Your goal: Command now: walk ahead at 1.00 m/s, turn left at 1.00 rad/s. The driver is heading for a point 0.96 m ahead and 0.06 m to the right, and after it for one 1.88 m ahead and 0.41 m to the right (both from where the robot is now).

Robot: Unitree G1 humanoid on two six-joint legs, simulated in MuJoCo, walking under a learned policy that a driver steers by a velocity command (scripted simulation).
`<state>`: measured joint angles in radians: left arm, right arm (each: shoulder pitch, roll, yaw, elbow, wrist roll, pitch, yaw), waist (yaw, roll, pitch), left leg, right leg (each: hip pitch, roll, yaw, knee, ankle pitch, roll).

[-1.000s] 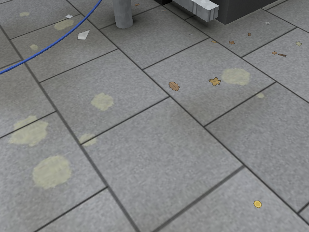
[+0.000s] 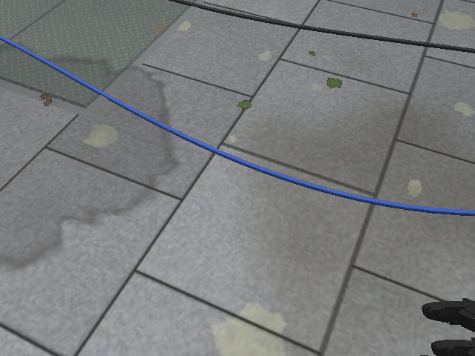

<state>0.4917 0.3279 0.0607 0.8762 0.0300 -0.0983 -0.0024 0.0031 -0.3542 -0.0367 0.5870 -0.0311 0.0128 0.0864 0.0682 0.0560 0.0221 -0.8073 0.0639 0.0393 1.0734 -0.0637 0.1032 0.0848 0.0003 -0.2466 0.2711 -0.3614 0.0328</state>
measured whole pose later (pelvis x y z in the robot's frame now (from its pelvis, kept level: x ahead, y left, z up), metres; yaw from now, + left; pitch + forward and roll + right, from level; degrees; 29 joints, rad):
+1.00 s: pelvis +0.96 +0.06 -0.01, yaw -17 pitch +3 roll +0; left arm 0.47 0.34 0.09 0.83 0.00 -0.06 -0.02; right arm -0.04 -0.27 0.06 0.56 -0.03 -0.08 0.01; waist 0.15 0.00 0.01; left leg -0.57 0.05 -0.08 0.50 -0.05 -0.02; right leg 0.06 0.15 0.29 0.40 -0.46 -0.13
